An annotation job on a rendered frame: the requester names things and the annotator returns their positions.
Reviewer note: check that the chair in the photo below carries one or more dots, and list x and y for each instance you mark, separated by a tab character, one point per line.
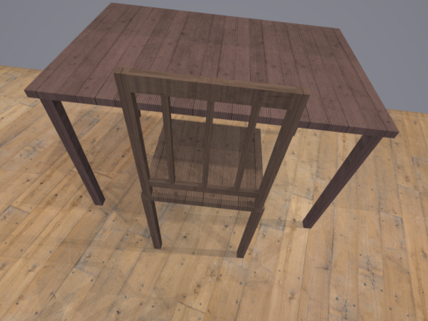
206	164

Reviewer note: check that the table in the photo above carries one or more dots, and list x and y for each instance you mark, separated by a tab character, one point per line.
342	98

